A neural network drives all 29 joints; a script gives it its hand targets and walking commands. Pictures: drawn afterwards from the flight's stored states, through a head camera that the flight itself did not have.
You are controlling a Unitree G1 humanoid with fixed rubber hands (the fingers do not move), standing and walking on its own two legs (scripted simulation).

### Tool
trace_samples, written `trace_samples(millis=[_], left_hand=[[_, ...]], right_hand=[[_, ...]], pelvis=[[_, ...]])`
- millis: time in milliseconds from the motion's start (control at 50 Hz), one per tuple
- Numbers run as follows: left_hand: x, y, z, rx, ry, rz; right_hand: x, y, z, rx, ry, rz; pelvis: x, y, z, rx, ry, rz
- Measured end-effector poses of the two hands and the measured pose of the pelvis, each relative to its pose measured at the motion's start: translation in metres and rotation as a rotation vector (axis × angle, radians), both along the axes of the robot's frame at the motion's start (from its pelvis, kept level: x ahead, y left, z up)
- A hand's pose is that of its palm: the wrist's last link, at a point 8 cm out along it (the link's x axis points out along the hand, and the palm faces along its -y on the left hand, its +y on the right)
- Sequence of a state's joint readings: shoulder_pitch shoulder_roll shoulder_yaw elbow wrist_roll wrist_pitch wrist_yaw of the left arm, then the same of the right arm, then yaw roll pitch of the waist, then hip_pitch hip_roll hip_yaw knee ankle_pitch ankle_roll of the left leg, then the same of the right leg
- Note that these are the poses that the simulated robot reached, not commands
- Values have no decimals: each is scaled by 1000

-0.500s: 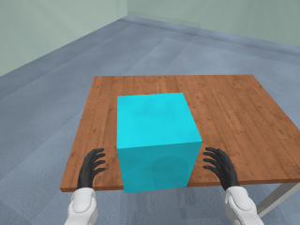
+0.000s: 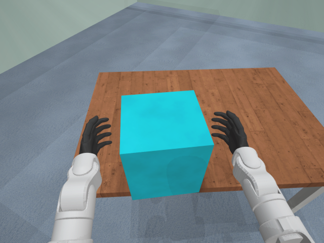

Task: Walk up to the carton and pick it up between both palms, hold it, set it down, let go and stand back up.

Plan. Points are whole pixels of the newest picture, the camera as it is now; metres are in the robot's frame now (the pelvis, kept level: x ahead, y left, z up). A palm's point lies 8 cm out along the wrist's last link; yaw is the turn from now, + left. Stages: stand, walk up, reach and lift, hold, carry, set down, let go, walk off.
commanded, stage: reach and lift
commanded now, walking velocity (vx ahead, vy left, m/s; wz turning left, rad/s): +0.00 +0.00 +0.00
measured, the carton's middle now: (162, 146) +0.41 +0.03 -0.01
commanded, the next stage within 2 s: none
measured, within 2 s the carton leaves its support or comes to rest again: neither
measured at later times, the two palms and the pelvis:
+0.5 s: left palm (82, 119) +0.37 +0.21 +0.15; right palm (232, 107) +0.42 -0.15 +0.15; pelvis +0.00 +0.00 +0.00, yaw +1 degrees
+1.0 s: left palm (87, 109) +0.41 +0.21 +0.15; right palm (225, 96) +0.46 -0.14 +0.15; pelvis +0.00 +0.00 +0.00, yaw +2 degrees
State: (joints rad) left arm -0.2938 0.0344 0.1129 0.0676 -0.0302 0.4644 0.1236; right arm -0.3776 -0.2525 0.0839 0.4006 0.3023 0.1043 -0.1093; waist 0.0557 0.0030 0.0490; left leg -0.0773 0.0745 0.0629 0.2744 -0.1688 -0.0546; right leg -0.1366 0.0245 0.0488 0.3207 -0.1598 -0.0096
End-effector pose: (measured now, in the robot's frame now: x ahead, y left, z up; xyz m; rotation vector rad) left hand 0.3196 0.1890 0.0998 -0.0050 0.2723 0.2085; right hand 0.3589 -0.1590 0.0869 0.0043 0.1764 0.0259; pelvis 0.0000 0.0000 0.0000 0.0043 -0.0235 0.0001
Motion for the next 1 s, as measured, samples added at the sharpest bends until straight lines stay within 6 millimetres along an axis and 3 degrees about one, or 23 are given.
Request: trace_samples(millis=[200, 320, 500, 820, 920, 1000], left_hand=[[20, 12, 9, -19, 27, 25], [30, 20, 25, -12, -4, 35], [50, 18, 53, 8, -16, 11], [85, 16, 74, 28, -2, 11], [91, 15, 70, 36, 0, 14], [89, 17, 46, 25, 23, 16]], right_hand=[[27, 2, 24, -27, -4, -11], [43, 10, 37, -28, 5, 9], [64, 11, 58, -16, 10, 11], [98, 11, 88, -12, 32, 8], [105, 17, 84, -19, 59, 13], [101, 23, 63, -45, 95, 11]], pelvis=[[3, -1, 0, -2, 12, 2], [3, 0, 0, -7, 31, 9], [4, 3, 0, -12, 56, 18], [3, 0, -1, -16, 96, 24], [3, -1, -1, -17, 103, 27], [4, -1, -1, -18, 100, 34]])
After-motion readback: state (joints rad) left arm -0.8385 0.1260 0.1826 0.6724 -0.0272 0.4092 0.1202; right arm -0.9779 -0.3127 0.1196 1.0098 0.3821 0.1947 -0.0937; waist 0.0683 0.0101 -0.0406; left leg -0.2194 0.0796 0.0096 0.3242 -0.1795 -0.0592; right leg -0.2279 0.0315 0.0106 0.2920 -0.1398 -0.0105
